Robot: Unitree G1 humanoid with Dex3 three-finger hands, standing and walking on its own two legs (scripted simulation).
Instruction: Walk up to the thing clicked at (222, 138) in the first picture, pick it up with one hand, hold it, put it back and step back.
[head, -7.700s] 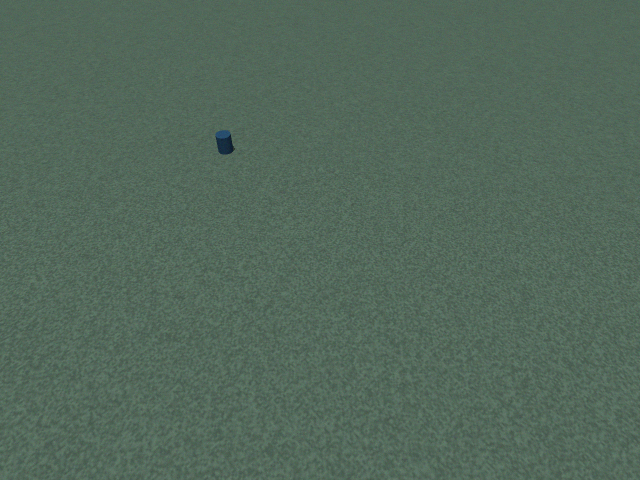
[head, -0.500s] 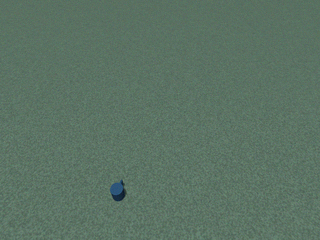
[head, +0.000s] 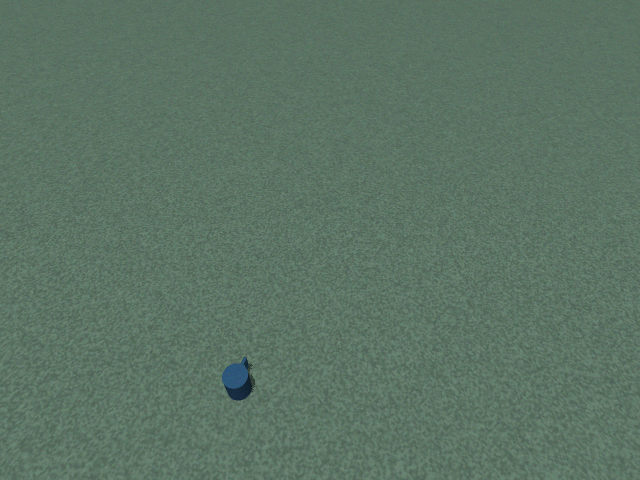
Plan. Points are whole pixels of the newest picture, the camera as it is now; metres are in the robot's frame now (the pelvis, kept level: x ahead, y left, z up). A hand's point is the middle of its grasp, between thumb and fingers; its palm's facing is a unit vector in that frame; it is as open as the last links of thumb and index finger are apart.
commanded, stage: stand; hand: left
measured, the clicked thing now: (239, 377) +0.55 +0.24 -0.73
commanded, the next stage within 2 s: walk up in 1.10 s
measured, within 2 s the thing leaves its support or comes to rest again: neither
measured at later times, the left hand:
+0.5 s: hand out of the picture +0.07 +0.26 -0.16, palm faces -0.01 -0.94 -0.35, open 7.4 cm
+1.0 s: hand out of the picture +0.08 +0.26 -0.16, palm faces -0.02 -0.94 -0.35, open 7.4 cm
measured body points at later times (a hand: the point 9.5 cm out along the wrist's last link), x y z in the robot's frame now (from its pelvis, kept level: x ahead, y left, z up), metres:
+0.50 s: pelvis +0.00 +0.00 +0.00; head +0.01 +0.00 +0.45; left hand +0.08 +0.31 -0.13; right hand +0.08 -0.30 -0.13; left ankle -0.01 +0.15 -0.75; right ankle +0.00 -0.13 -0.75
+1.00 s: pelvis +0.01 +0.00 +0.00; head +0.02 +0.00 +0.45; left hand +0.08 +0.31 -0.13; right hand +0.08 -0.30 -0.14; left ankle -0.01 +0.15 -0.75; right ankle +0.00 -0.13 -0.75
